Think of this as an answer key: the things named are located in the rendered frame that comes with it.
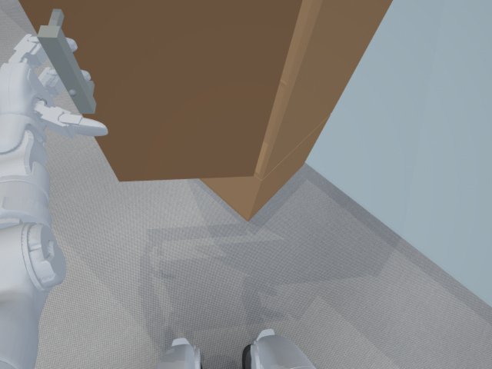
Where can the handle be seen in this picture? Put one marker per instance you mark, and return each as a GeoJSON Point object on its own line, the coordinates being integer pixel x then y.
{"type": "Point", "coordinates": [60, 54]}

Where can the cupboard door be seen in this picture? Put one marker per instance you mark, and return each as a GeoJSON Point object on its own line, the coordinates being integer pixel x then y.
{"type": "Point", "coordinates": [184, 87]}

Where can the left robot forearm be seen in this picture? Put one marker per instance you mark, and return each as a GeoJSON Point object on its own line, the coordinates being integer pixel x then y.
{"type": "Point", "coordinates": [24, 181]}

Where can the robot right thigh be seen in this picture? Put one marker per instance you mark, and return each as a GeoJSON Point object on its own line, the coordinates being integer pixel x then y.
{"type": "Point", "coordinates": [278, 352]}

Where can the robot left upper arm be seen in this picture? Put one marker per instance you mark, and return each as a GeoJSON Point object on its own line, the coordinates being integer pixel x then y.
{"type": "Point", "coordinates": [31, 264]}

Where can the robot left hand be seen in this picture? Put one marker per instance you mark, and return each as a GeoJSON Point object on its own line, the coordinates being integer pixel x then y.
{"type": "Point", "coordinates": [21, 91]}

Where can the right robot shin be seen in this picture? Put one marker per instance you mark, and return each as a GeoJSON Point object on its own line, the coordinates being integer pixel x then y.
{"type": "Point", "coordinates": [262, 334]}

